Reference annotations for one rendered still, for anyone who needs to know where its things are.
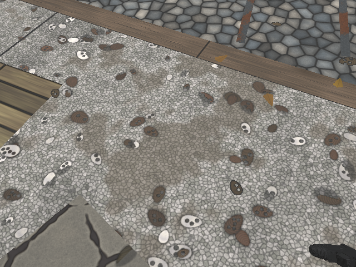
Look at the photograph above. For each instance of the robot right hand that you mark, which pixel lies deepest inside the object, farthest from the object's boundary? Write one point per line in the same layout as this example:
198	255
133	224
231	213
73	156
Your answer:
342	254

